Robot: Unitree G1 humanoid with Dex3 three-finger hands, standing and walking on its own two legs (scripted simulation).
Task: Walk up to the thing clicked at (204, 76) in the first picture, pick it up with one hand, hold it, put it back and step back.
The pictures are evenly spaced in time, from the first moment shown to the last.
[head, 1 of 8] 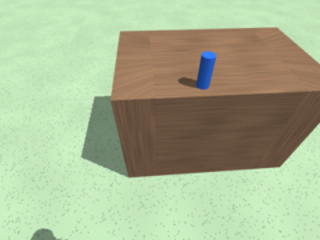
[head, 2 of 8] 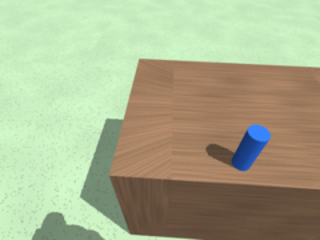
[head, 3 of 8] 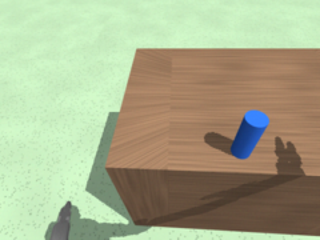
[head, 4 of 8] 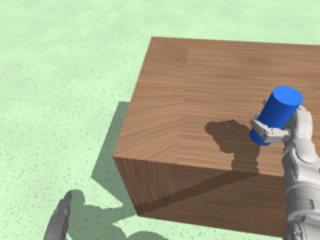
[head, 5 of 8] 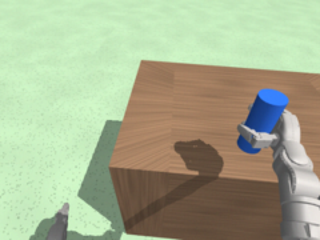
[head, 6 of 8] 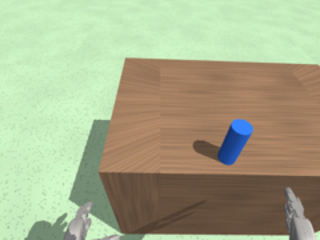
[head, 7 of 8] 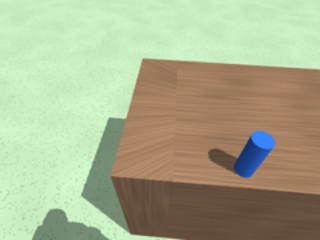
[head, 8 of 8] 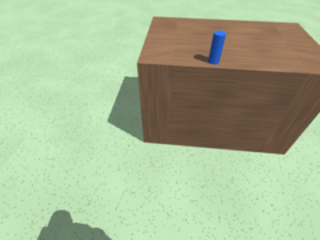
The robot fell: no
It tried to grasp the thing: yes
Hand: right
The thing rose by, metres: 0.23
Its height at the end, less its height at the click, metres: +0.00
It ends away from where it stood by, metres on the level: 0.01
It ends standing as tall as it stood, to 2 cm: yes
